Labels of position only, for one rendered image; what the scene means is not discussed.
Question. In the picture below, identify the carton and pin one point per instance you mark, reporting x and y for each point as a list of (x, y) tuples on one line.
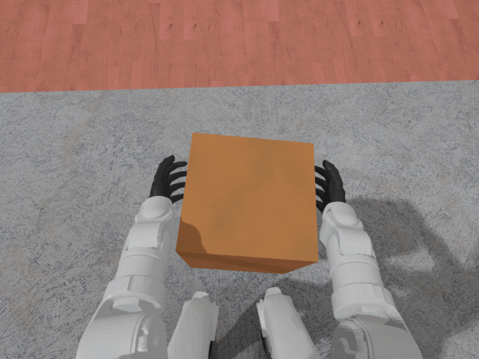
[(249, 204)]

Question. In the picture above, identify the robot right thigh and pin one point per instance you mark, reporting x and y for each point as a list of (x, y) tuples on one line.
[(280, 323)]

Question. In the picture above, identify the right robot hand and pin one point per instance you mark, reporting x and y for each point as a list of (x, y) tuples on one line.
[(332, 185)]

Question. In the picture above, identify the right robot forearm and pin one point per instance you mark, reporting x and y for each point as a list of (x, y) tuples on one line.
[(357, 284)]

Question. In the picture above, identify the robot thigh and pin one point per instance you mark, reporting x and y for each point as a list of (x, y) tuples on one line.
[(280, 323), (194, 331)]

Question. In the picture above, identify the left robot hand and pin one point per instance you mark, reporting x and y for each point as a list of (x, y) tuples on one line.
[(162, 180)]

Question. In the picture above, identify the left robot upper arm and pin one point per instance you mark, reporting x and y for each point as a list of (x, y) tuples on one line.
[(128, 336)]

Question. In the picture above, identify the robot left thigh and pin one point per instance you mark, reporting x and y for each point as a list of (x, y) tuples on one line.
[(194, 331)]

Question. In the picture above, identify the left robot forearm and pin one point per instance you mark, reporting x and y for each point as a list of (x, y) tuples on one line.
[(138, 285)]

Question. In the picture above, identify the right robot upper arm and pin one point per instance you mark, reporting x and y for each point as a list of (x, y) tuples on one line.
[(361, 339)]

